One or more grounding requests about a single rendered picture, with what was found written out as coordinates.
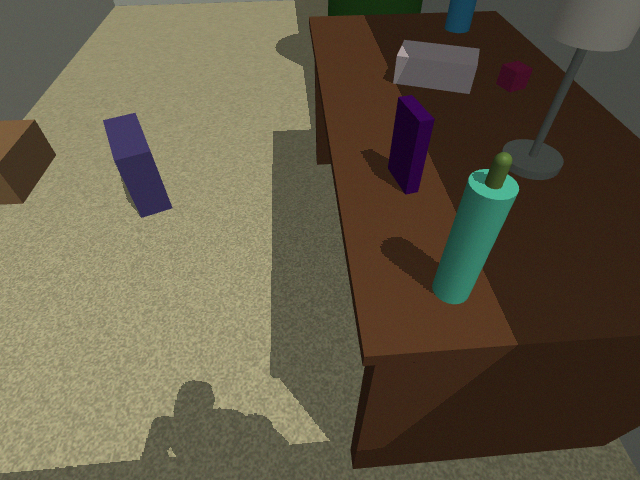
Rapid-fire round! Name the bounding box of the desk lamp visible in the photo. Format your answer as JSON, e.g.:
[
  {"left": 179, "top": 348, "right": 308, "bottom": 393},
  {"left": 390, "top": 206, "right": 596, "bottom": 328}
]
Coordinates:
[{"left": 502, "top": 0, "right": 640, "bottom": 180}]

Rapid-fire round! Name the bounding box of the desk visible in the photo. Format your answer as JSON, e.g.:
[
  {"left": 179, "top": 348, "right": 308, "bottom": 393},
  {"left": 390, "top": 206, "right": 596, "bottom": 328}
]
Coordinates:
[{"left": 309, "top": 11, "right": 640, "bottom": 469}]

